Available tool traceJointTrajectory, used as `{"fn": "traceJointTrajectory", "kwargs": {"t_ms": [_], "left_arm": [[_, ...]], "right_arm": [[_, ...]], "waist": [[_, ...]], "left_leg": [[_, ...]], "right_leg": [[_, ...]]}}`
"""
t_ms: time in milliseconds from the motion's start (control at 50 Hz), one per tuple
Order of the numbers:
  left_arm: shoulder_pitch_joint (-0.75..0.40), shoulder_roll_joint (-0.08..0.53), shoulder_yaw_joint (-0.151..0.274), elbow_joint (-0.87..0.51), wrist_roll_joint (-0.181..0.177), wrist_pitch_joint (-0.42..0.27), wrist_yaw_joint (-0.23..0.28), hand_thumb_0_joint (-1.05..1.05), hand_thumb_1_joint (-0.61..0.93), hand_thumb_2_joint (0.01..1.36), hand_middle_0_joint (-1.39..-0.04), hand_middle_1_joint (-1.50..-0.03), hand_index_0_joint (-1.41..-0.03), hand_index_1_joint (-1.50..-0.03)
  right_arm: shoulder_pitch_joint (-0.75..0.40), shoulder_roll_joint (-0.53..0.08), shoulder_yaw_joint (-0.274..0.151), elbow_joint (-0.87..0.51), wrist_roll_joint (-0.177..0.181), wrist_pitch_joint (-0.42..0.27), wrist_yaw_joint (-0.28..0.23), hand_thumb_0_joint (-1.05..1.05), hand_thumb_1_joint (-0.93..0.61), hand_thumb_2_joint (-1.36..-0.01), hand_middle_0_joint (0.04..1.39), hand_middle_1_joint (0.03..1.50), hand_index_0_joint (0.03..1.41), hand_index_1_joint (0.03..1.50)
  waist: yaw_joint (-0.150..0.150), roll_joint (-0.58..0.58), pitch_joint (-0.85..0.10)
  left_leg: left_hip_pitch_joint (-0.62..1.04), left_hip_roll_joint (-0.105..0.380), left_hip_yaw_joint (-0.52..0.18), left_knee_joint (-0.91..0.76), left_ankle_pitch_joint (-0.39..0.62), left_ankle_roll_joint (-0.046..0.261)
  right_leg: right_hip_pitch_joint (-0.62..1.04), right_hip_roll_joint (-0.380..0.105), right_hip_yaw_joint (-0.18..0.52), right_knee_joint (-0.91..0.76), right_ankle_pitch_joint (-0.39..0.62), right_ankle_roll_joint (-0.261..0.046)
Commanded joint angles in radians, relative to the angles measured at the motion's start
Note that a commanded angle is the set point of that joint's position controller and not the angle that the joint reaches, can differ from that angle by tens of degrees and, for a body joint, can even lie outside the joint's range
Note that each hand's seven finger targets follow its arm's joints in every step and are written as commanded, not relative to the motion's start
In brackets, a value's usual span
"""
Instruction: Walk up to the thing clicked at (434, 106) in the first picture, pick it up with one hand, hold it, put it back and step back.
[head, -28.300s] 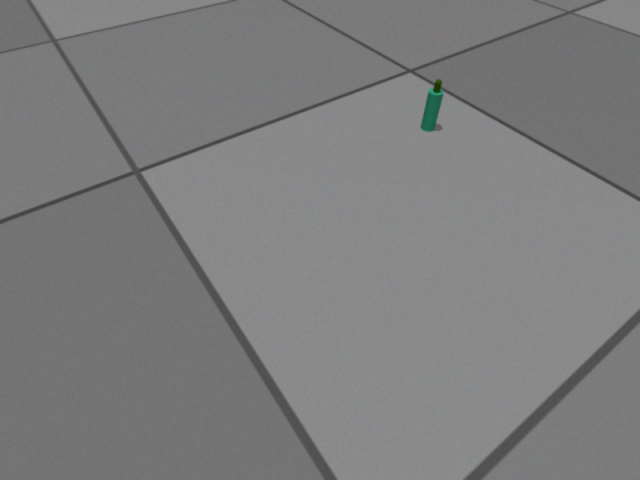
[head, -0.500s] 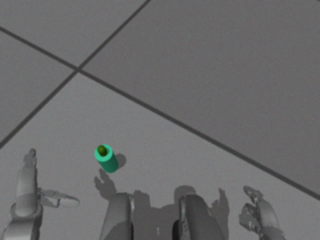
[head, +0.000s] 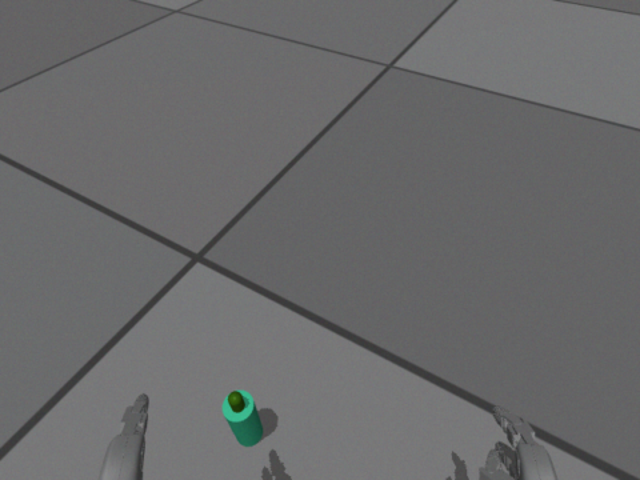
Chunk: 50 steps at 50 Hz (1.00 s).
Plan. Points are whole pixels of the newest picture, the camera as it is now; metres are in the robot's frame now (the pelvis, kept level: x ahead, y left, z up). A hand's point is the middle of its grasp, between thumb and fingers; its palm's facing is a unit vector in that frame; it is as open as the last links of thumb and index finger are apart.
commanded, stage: home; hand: left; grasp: from the side
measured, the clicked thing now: (242, 416) +0.40 +0.20 -0.58
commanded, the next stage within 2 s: stand in 1.72 s
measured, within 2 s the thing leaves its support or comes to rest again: neither
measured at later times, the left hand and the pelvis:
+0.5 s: hand (186, 476) +0.17 +0.17 -0.05, palm faces +0.11 -0.95 -0.29, open 17.5 cm; pelvis +0.00 -0.01 +0.01, yaw +1 degrees
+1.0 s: hand (182, 478) +0.16 +0.17 -0.05, palm faces +0.11 -0.95 -0.28, open 17.5 cm; pelvis +0.00 -0.01 +0.01, yaw +1 degrees
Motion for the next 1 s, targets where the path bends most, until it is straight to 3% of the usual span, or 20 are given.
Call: {"fn": "traceJointTrajectory", "kwargs": {"t_ms": [0,80,180,280,360,480,540,580,640,660,680,720,840,980], "left_arm": [[-0.008,0.079,0.061,-0.155,0.012,-0.048,-0.005,0.000,-0.592,0.031,-0.045,-0.045,-0.044,-0.045],[-0.048,0.090,0.071,-0.174,0.016,-0.060,-0.011,0.000,-0.573,0.042,-0.047,-0.048,-0.046,-0.048],[-0.053,0.088,0.065,-0.206,0.018,-0.061,-0.012,0.000,-0.527,0.069,-0.052,-0.056,-0.051,-0.056],[-0.040,0.081,0.069,-0.150,0.019,-0.058,-0.011,0.000,-0.562,0.049,-0.048,-0.051,-0.048,-0.051],[-0.013,0.083,0.074,-0.143,0.019,-0.060,-0.015,0.000,-0.548,0.059,-0.049,-0.056,-0.050,-0.055],[-0.032,0.094,0.087,-0.153,0.019,-0.065,-0.017,0.000,-0.552,0.057,-0.049,-0.055,-0.050,-0.054],[-0.048,0.087,0.073,-0.150,0.017,-0.062,-0.017,0.000,-0.547,0.060,-0.049,-0.057,-0.051,-0.056],[-0.047,0.087,0.077,-0.137,0.016,-0.062,-0.019,0.000,-0.558,0.054,-0.048,-0.056,-0.050,-0.054],[-0.023,0.092,0.087,-0.148,0.016,-0.063,-0.019,0.000,-0.559,0.053,-0.048,-0.055,-0.049,-0.054],[-0.019,0.083,0.073,-0.136,0.018,-0.063,-0.021,0.000,-0.565,0.050,-0.047,-0.054,-0.049,-0.053],[-0.024,0.096,0.090,-0.153,0.017,-0.064,-0.020,0.000,-0.575,0.045,-0.046,-0.053,-0.048,-0.051],[-0.020,0.081,0.076,-0.137,0.018,-0.063,-0.022,0.000,-0.569,0.048,-0.047,-0.054,-0.048,-0.052],[-0.055,0.078,0.070,-0.142,0.018,-0.066,-0.020,0.000,-0.573,0.046,-0.047,-0.054,-0.048,-0.052],[-0.051,0.082,0.076,-0.147,0.017,-0.066,-0.021,0.000,-0.572,0.047,-0.047,-0.055,-0.049,-0.053]], "right_arm": [[-0.071,-0.127,-0.058,-0.160,-0.013,-0.074,-0.016,0.000,-0.895,-0.902,0.201,0.301,0.201,0.301],[-0.072,-0.125,-0.057,-0.155,-0.021,-0.087,-0.013,0.000,-0.895,-0.902,0.201,0.301,0.201,0.301],[-0.068,-0.122,-0.056,-0.148,-0.025,-0.106,-0.014,0.000,-0.895,-0.902,0.201,0.301,0.201,0.301],[-0.086,-0.124,-0.054,-0.142,-0.024,-0.115,-0.015,0.000,-0.896,-0.902,0.201,0.301,0.201,0.301],[-0.076,-0.124,-0.056,-0.142,-0.024,-0.113,-0.017,0.000,-0.896,-0.903,0.201,0.301,0.201,0.301],[-0.071,-0.120,-0.056,-0.133,-0.025,-0.114,-0.018,0.000,-0.897,-0.903,0.201,0.301,0.201,0.301],[-0.083,-0.123,-0.054,-0.135,-0.023,-0.113,-0.013,0.000,-0.897,-0.903,0.201,0.301,0.201,0.301],[-0.085,-0.125,-0.056,-0.131,-0.022,-0.116,-0.015,0.000,-0.897,-0.903,0.201,0.301,0.201,0.301],[-0.076,-0.122,-0.058,-0.132,-0.024,-0.115,-0.016,0.000,-0.897,-0.903,0.201,0.301,0.201,0.301],[-0.083,-0.124,-0.056,-0.130,-0.022,-0.117,-0.014,0.000,-0.897,-0.903,0.201,0.301,0.201,0.301],[-0.080,-0.121,-0.058,-0.132,-0.024,-0.116,-0.015,0.000,-0.897,-0.903,0.201,0.301,0.201,0.301],[-0.078,-0.123,-0.060,-0.128,-0.025,-0.117,-0.016,0.000,-0.897,-0.903,0.201,0.301,0.201,0.301],[-0.083,-0.123,-0.057,-0.122,-0.024,-0.122,-0.016,0.000,-0.898,-0.903,0.201,0.301,0.201,0.301],[-0.082,-0.124,-0.056,-0.119,-0.025,-0.126,-0.015,0.000,-0.898,-0.903,0.200,0.301,0.200,0.301]], "waist": [[-0.006,-0.024,-0.015],[-0.002,-0.005,-0.011],[0.001,0.036,-0.091],[0.006,-0.003,-0.029],[0.003,-0.038,-0.081],[0.006,-0.015,-0.089],[0.009,-0.006,-0.028],[0.006,-0.015,-0.035],[0.013,-0.028,-0.070],[0.010,-0.018,-0.048],[0.014,-0.010,-0.078],[0.006,-0.035,-0.073],[0.010,-0.005,-0.030],[0.014,0.003,-0.040]], "left_leg": [[0.108,-0.015,-0.012,-0.209,0.204,0.002],[0.113,-0.020,-0.009,-0.211,0.183,0.003],[0.166,-0.030,0.004,-0.197,0.247,-0.001],[0.131,-0.030,-0.003,-0.214,0.179,0.001],[0.152,-0.033,0.013,-0.182,0.274,0.007],[0.161,-0.035,0.019,-0.171,0.311,0.008],[0.143,-0.034,0.017,-0.195,0.242,0.008],[0.147,-0.034,0.016,-0.199,0.236,0.008],[0.157,-0.034,0.017,-0.188,0.268,0.009],[0.156,-0.035,0.018,-0.196,0.253,0.008],[0.160,-0.035,0.020,-0.188,0.271,0.008],[0.166,-0.033,0.019,-0.182,0.292,0.009],[0.157,-0.029,0.010,-0.216,0.227,0.004],[0.167,-0.028,0.006,-0.222,0.235,0.002]], "right_leg": [[0.030,0.035,-0.036,-0.154,0.178,-0.025],[0.041,0.027,-0.027,-0.165,0.159,-0.025],[0.082,0.025,-0.017,-0.166,0.225,-0.025],[0.062,0.027,-0.023,-0.185,0.162,-0.023],[0.099,0.021,-0.011,-0.186,0.269,-0.015],[0.117,0.016,-0.004,-0.185,0.316,-0.013],[0.082,0.017,-0.009,-0.199,0.242,-0.016],[0.086,0.017,-0.010,-0.199,0.234,-0.015],[0.111,0.016,-0.008,-0.199,0.268,-0.013],[0.097,0.017,-0.009,-0.197,0.250,-0.016],[0.112,0.016,-0.006,-0.197,0.269,-0.016],[0.113,0.017,-0.009,-0.195,0.297,-0.012],[0.082,0.021,-0.017,-0.192,0.212,-0.022],[0.089,0.024,-0.020,-0.191,0.215,-0.025]]}}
